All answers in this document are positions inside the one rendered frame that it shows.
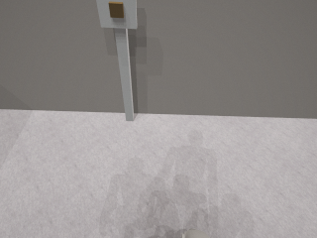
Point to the button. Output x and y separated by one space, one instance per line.
116 9

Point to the panel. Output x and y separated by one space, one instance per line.
121 26

